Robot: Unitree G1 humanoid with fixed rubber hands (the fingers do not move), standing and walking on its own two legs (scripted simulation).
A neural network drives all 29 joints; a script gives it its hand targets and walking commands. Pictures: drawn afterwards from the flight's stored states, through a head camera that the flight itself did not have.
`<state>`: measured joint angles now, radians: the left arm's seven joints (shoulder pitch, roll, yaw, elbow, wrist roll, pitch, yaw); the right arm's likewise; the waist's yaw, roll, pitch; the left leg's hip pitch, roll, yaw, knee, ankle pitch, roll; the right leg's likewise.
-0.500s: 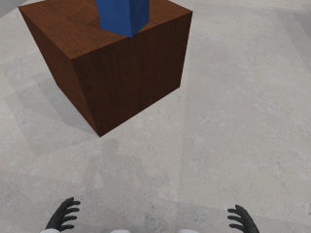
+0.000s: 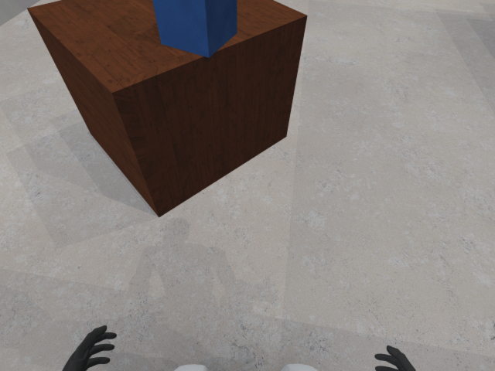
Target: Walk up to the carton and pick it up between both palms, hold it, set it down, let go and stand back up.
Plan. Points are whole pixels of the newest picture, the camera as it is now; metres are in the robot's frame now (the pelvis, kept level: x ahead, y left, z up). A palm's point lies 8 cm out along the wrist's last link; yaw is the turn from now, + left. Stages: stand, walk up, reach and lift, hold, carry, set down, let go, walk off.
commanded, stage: stand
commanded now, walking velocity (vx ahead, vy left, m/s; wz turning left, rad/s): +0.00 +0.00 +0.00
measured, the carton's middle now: (196, 1) +1.18 +0.19 +0.07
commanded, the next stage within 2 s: walk up in 0.30 s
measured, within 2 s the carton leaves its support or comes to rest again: neither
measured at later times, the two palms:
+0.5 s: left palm out of the picture +0.10 +0.28 -0.10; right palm out of the picture +0.08 -0.27 -0.12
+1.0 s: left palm (5, 366) +0.13 +0.41 -0.12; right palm (391, 333) +0.18 -0.23 -0.06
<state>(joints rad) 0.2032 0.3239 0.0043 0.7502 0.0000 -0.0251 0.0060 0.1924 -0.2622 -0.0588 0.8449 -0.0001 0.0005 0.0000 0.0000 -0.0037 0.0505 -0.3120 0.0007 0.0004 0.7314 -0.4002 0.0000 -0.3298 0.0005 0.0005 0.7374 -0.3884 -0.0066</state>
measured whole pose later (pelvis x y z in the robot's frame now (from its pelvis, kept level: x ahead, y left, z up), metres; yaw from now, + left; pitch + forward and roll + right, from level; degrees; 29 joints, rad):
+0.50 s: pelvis +0.00 +0.00 +0.00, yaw +0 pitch -1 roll +0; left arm 0.20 0.33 0.00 0.84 0.00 -0.03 0.01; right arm 0.19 -0.26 -0.05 0.93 0.00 0.00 0.00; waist 0.00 0.00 0.05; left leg -0.31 0.00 0.00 0.73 -0.40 0.00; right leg -0.33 0.00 0.00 0.74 -0.39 -0.01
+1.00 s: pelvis +0.09 +0.08 +0.00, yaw +13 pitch +0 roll -3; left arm 0.17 0.44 0.08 0.79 0.00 -0.02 -0.06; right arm 0.33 -0.39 -0.05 0.91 0.00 -0.09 0.00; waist 0.00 -0.09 0.08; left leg -0.28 -0.05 -0.04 0.74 -0.45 0.06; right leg -0.47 -0.04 -0.01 1.22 -0.46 -0.02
